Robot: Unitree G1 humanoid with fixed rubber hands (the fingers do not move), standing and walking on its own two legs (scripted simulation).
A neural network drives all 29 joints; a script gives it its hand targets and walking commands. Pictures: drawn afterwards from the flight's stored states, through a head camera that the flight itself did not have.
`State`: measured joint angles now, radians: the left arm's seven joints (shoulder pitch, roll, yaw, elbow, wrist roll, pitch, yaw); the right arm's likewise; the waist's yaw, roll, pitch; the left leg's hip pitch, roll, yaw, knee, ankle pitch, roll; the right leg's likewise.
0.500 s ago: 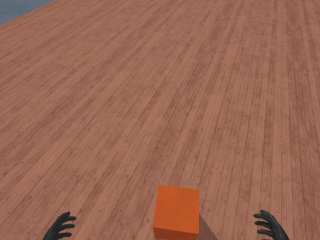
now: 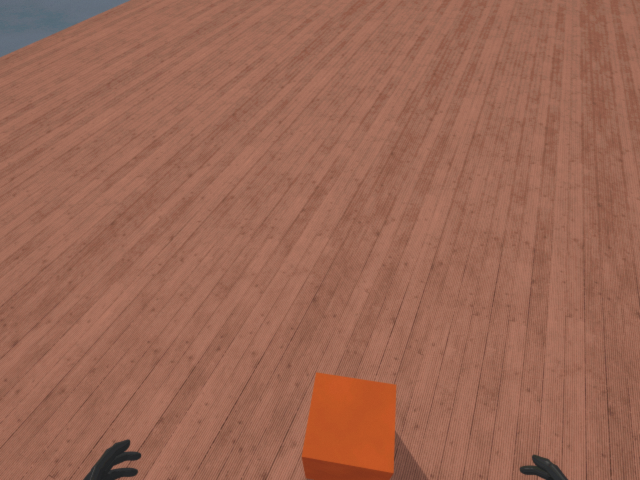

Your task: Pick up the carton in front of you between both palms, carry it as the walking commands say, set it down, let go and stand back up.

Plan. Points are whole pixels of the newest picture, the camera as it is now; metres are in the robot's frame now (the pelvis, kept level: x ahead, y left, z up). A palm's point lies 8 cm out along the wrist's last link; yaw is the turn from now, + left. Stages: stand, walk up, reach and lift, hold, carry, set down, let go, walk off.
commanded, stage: stand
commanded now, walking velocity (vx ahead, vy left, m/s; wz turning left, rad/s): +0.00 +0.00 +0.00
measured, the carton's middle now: (349, 433) +0.35 -0.06 -0.65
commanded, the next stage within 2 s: none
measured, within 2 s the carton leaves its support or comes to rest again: neither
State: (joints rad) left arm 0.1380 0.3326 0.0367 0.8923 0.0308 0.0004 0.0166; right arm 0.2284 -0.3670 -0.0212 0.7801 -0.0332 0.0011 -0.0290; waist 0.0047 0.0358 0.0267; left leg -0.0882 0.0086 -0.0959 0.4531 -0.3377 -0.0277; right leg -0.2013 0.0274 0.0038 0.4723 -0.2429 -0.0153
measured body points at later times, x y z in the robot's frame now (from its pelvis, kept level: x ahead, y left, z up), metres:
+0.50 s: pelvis -0.01 +0.00 +0.00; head -0.01 -0.01 +0.45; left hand +0.09 +0.31 -0.11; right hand +0.09 -0.31 -0.11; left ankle -0.06 +0.14 -0.74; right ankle +0.01 -0.11 -0.74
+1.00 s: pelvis -0.02 +0.00 +0.01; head -0.02 +0.00 +0.46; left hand +0.09 +0.32 -0.11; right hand +0.07 -0.31 -0.11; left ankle -0.06 +0.14 -0.74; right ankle +0.01 -0.11 -0.74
